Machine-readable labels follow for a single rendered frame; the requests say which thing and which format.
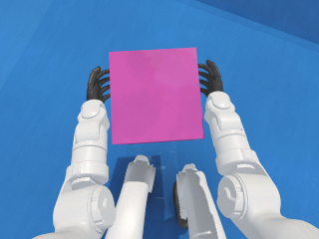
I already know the robot left hand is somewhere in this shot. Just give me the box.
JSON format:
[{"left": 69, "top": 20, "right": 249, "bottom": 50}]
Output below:
[{"left": 86, "top": 66, "right": 111, "bottom": 103}]

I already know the carton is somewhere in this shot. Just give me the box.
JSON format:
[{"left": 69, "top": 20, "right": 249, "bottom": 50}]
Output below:
[{"left": 109, "top": 47, "right": 204, "bottom": 144}]

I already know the right robot upper arm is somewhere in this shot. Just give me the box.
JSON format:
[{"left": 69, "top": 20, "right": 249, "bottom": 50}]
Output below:
[{"left": 216, "top": 172, "right": 319, "bottom": 239}]

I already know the robot right hand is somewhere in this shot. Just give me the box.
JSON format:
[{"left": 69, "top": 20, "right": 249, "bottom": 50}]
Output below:
[{"left": 197, "top": 59, "right": 224, "bottom": 97}]

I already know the left robot upper arm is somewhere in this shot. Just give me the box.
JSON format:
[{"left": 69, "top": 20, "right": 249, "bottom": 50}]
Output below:
[{"left": 32, "top": 184, "right": 117, "bottom": 239}]

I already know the robot left thigh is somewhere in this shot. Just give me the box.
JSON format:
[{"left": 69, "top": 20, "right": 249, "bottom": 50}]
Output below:
[{"left": 105, "top": 159, "right": 156, "bottom": 239}]

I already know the right robot forearm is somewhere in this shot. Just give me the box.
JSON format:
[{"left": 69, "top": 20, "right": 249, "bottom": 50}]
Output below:
[{"left": 204, "top": 91, "right": 281, "bottom": 201}]

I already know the left robot forearm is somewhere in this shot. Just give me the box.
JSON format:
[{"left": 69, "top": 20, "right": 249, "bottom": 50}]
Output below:
[{"left": 53, "top": 100, "right": 110, "bottom": 226}]

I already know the robot right thigh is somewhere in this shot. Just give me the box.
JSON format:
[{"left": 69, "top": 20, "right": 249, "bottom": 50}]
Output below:
[{"left": 176, "top": 168, "right": 226, "bottom": 239}]

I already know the robot thigh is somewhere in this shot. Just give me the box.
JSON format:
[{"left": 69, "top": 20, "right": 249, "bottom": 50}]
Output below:
[
  {"left": 105, "top": 159, "right": 156, "bottom": 239},
  {"left": 176, "top": 168, "right": 226, "bottom": 239}
]

